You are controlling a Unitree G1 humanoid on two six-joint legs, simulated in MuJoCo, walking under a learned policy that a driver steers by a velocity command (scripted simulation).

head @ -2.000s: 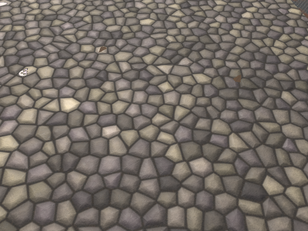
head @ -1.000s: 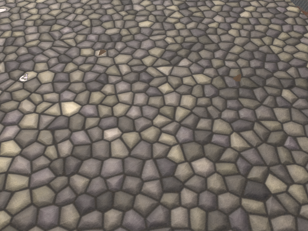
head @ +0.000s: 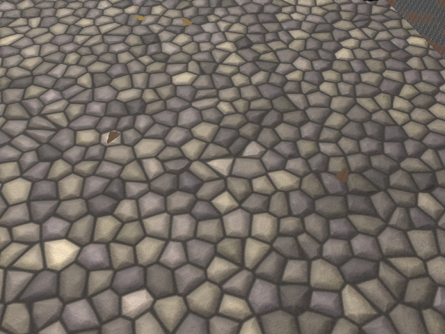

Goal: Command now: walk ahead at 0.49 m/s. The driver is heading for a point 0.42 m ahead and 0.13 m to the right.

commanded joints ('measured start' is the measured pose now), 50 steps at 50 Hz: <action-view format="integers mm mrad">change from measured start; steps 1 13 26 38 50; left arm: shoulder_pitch -69 281 -26 60 71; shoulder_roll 22 205 98 53 49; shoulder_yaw -3 41 -7 -17 -11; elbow -65 -9 15 77 126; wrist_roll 0 28 28 19 10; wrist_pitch -12 -15 18 61 79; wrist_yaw -11 -43 -17 7 13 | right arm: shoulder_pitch -24 229 -71 -145 -151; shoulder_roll -160 -37 -90 -99 -92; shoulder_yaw -26 20 -18 -24 -20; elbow -56 -3 -52 -1 50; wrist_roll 9 0 -3 -2 1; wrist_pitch -11 15 112 70 87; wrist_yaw -17 -17 -61 -52 -60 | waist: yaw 14 127 26 64 57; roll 77 -228 -58 109 43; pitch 64 -507 -108 -39 -32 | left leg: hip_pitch -104 -464 -170 -145 -113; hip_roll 250 -10 168 171 151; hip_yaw -129 -144 -89 -106 -84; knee -133 1066 461 211 228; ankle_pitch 163 -522 -66 128 185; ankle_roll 135 -96 -110 -67 -60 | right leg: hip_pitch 57 1121 358 479 517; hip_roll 27 -310 -59 119 110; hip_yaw -35 528 54 -52 -52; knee -192 -384 -645 -473 -449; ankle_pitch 167 762 34 -48 55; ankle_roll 9 -382 -217 -47 -36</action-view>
